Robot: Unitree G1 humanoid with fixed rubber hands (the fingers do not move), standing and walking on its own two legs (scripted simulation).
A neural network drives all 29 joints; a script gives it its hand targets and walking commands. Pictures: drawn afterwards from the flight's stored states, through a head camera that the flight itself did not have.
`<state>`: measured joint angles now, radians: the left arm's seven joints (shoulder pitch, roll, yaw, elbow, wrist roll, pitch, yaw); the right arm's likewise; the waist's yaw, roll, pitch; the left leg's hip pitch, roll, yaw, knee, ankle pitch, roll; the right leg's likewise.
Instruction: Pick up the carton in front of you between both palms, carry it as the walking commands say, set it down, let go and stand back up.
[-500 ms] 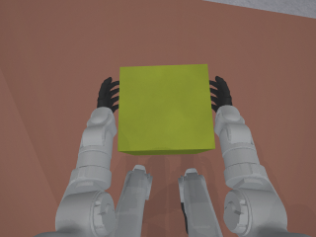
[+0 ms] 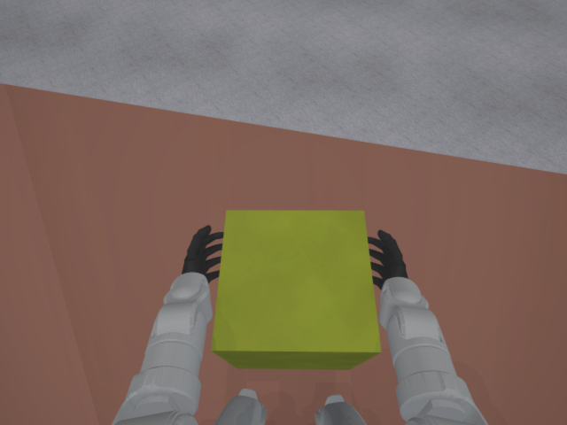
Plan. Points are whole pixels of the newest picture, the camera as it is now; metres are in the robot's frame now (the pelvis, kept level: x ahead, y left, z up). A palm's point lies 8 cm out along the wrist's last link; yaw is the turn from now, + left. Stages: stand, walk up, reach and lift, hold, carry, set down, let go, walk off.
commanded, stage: reach and lift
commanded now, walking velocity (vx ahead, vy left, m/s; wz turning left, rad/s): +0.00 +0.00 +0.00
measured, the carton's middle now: (294, 297) +0.34 +0.01 -0.11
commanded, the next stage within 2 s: hold in 1.42 s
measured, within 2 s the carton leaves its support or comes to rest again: neither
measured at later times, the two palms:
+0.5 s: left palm (172, 254) +0.31 +0.15 +0.10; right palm (432, 266) +0.31 -0.15 +0.09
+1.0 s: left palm (171, 248) +0.31 +0.15 +0.11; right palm (435, 261) +0.31 -0.15 +0.10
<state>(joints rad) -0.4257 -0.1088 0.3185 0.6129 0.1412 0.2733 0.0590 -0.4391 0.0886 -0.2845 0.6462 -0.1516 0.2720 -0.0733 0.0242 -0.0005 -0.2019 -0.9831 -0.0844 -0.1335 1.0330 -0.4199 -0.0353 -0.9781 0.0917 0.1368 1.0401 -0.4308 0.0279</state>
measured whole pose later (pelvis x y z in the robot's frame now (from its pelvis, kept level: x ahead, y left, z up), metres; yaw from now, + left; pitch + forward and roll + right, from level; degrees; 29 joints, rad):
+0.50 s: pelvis +0.03 +0.00 +0.08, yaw +0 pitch -1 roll +0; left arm -0.24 -0.15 0.25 0.38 0.24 0.58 0.02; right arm -0.24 0.15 -0.24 0.40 -0.24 0.58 -0.03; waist 0.00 0.00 -0.08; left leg -0.21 -0.05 -0.15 0.48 -0.24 -0.01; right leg -0.20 0.05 0.15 0.48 -0.25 0.01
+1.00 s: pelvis +0.02 +0.00 +0.08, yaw +0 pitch -4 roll +0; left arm -0.30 -0.16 0.28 0.36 0.28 0.63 0.00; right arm -0.30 0.16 -0.28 0.37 -0.28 0.63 0.00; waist 0.00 0.00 0.00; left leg -0.16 -0.04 -0.14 0.45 -0.22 -0.02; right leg -0.16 0.05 0.15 0.45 -0.23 0.01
